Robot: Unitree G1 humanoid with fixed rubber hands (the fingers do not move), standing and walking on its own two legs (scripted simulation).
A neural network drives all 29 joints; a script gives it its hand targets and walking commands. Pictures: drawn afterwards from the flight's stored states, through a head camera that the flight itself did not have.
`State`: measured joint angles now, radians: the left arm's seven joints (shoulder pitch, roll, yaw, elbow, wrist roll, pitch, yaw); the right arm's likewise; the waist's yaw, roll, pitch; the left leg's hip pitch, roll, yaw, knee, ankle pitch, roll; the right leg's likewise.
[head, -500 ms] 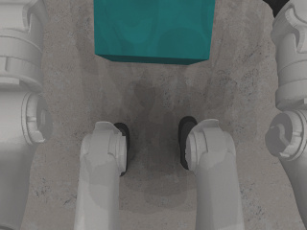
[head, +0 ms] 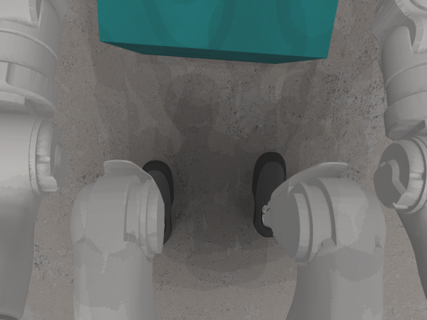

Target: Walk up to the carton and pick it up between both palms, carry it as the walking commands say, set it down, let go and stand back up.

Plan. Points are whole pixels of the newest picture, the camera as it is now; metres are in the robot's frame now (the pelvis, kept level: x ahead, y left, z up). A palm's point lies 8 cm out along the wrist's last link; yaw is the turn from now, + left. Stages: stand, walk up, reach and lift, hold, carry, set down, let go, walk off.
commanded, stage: reach and lift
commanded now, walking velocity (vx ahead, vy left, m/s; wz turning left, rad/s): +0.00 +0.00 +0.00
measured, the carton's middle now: out of the picture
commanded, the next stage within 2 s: none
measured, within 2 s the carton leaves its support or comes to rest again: leaves its support in 1.64 s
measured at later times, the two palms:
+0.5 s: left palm out of the picture +0.57 +0.19 -0.17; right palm out of the picture +0.55 -0.20 -0.17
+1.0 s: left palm out of the picture +0.58 +0.18 -0.17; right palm out of the picture +0.55 -0.18 -0.18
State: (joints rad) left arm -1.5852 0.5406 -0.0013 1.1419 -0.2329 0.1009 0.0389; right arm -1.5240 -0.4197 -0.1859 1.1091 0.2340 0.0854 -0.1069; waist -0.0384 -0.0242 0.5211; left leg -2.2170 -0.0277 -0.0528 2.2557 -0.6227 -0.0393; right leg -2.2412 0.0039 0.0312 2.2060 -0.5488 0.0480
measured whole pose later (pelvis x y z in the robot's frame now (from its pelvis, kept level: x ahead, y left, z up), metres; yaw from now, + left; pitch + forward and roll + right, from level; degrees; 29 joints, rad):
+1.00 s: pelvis -0.01 +0.00 +0.00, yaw +1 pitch +33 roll -1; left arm -1.69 0.46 -0.03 1.26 -0.25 0.10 0.10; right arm -1.59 -0.34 -0.19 1.16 0.17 0.08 -0.13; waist -0.05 0.01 0.52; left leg -2.22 -0.04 -0.04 2.24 -0.59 -0.03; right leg -2.23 -0.01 0.04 2.20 -0.54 0.06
